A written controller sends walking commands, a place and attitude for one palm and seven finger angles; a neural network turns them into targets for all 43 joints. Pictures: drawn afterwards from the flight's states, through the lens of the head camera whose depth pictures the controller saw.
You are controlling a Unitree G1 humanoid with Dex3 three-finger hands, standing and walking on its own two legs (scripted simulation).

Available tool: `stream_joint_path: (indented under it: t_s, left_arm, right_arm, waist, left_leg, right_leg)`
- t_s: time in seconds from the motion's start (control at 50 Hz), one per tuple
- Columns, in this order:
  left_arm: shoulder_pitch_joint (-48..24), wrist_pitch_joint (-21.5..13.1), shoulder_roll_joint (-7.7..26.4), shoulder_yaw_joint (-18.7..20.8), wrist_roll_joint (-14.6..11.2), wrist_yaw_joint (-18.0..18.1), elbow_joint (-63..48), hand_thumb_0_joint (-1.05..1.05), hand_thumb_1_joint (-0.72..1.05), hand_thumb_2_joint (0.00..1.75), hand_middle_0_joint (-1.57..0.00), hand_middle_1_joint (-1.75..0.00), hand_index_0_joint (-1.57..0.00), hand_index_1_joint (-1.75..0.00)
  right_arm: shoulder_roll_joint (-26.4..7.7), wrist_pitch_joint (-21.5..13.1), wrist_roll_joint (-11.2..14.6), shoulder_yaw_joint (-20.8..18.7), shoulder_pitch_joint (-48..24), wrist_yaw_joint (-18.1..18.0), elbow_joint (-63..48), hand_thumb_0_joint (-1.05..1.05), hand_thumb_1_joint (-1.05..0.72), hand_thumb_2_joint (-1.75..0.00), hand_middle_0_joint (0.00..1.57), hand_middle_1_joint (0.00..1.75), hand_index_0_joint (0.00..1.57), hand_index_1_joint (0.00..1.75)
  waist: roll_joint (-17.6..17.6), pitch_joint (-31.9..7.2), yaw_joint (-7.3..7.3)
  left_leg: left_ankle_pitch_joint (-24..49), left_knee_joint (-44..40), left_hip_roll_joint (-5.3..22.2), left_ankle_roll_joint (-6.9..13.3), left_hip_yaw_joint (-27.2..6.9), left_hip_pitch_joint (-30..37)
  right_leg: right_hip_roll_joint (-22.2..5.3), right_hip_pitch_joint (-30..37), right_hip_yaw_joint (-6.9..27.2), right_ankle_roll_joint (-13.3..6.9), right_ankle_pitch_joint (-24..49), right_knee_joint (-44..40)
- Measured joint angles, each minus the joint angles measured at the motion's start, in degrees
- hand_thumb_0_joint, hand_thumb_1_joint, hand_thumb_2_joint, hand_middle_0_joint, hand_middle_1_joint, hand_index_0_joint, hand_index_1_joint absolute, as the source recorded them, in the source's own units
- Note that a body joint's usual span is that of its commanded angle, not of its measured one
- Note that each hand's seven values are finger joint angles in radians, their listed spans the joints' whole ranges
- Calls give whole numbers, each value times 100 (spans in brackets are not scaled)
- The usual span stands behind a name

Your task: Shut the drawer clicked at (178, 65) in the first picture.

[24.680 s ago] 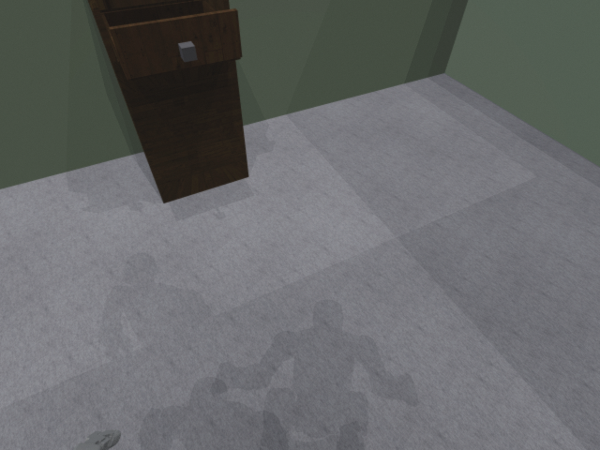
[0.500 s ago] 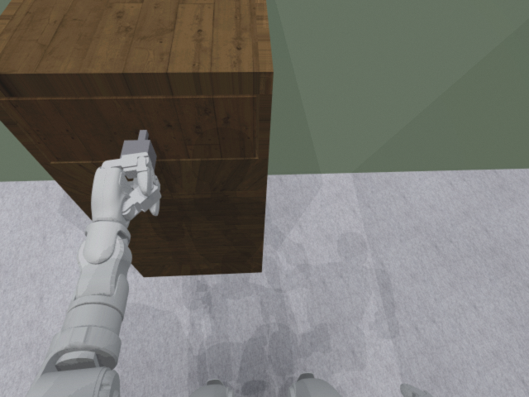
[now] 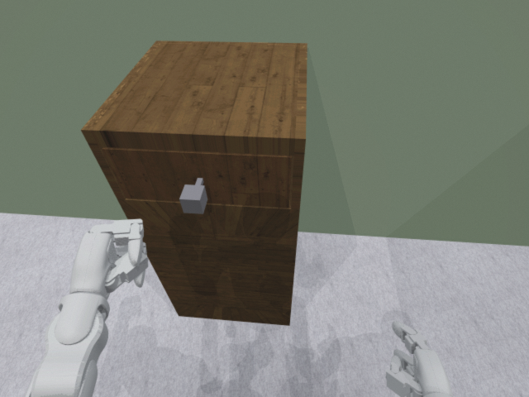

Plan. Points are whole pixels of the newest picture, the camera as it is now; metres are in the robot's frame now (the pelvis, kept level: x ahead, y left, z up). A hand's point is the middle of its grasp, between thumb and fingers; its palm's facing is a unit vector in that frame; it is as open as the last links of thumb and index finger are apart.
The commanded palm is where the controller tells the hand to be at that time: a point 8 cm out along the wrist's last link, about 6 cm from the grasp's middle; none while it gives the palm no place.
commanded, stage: draw the hand back to the body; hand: left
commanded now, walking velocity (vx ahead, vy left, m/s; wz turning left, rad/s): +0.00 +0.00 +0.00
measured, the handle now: (196, 192) +0.50 +0.18 +0.00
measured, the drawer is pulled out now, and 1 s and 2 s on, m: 0.00 0.00 0.00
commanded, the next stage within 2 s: step back with the hand held close in 0.74 s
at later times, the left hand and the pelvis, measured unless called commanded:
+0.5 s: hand (65, 297) +0.19 +0.22 +0.17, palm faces +0.35 -0.86 -0.38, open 3.3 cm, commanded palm +0.13 +0.27 +0.19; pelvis -0.01 +0.00 +0.02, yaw +0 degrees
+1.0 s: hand (40, 279) +0.19 +0.24 +0.20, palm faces +0.41 -0.80 -0.45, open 3.3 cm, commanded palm +0.13 +0.27 +0.19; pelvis +0.00 -0.01 +0.02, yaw +0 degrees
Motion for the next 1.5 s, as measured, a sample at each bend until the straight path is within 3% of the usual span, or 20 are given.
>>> stream_joint_path:
  t_s: [0.1, 0.22, 0.42, 0.66, 0.78, 0.9, 1.02, 1.16, 1.32, 1.5]
  left_arm:
    - [516, 258, 7, -37, 187, 424, -500, 1, 90, 90, -140, -160, -140, -160]
    - [841, 307, 20, 23, 282, 639, -924, 1, 90, 90, -140, -160, -140, -160]
    - [1730, 78, 175, 520, 256, 650, -1872, 1, 90, 90, -141, -160, -140, -160]
    - [2532, -170, 274, 987, 265, 716, -2669, 1, 90, 90, -141, -160, -140, -160]
    - [2351, -146, 122, 868, 290, 725, -2481, 1, 90, 90, -141, -160, -141, -160]
    - [2373, -117, 210, 890, 299, 716, -2605, 1, 89, 90, -141, -160, -140, -160]
    - [2259, -574, 441, 1438, 378, 749, -2707, 1, 89, 90, -141, -160, -141, -160]
    - [2839, -397, 418, 1179, 433, 672, -2928, 1, 90, 90, -141, -160, -140, -160]
    - [3021, -430, 811, 1509, 429, 796, -3507, 1, 89, 90, -141, -160, -140, -160]
    - [2782, -484, 525, 1485, 514, 836, -3321, 1, 89, 90, -141, -160, -140, -160]
  right_arm:
    - [7, 20, -48, 71, -11, -47, 103, 1, -90, -90, 20, 30, 20, 30]
    - [28, -75, -100, 119, 20, -62, 321, 1, -90, -90, 20, 30, 20, 30]
    - [68, -278, -153, 40, 127, 41, 492, 1, -90, -90, 20, 30, 20, 30]
    - [-20, -573, -136, -137, 124, 2, 530, 1, -90, -90, 20, 30, 20, 30]
    - [-5, -614, -151, -135, 38, -30, 540, 1, -90, -90, 20, 30, 20, 30]
    - [53, -627, -176, -93, 92, -37, 513, 1, -90, -90, 20, 30, 20, 30]
    - [18, -334, -206, -158, -58, 69, 411, 1, -90, -90, 20, 30, 20, 30]
    - [-61, 53, -188, -331, -98, 43, 219, 1, -90, -90, 20, 30, 20, 30]
    - [85, 87, -217, -305, 4, -53, 82, 1, -90, -90, 20, 30, 20, 30]
    - [209, -107, -263, -184, -62, -17, 49, 1, -90, -90, 20, 30, 20, 30]
  waist:
    - [70, 199, 72]
    - [115, 409, 141]
    - [182, 447, 134]
    - [253, 435, 271]
    - [223, 524, 291]
    - [173, 476, 266]
    - [125, 556, 46]
    - [3, 651, -137]
    - [-279, 642, -40]
    - [-156, 608, 4]
  left_leg:
    - [239, -487, -22, 0, -9, 570]
    - [457, -902, -46, -5, -26, 1033]
    - [596, -1236, -19, -31, 7, 1393]
    - [540, -1177, 34, -55, -20, 1429]
    - [553, -1167, 18, -56, -46, 1379]
    - [504, -1150, 47, -69, -36, 1363]
    - [471, -979, 84, -50, -49, 997]
    - [596, -1034, -51, 69, 100, 713]
    - [670, -848, -138, 134, 135, 416]
    - [739, -497, -104, 139, 132, 77]
  right_leg:
    - [-4, 565, 4, 2, 225, -468]
    - [-13, 1017, -2, -2, 417, -847]
    - [27, 1351, 42, -22, 558, -1158]
    - [82, 1446, 18, -44, 560, -1222]
    - [64, 1388, -9, -50, 541, -1174]
    - [96, 1384, 4, -60, 517, -1196]
    - [130, 1114, -14, -36, 609, -1238]
    - [-17, 678, 122, 88, 625, -1018]
    - [-120, 320, 141, 139, 633, -691]
    - [-100, 16, 130, 103, 716, -394]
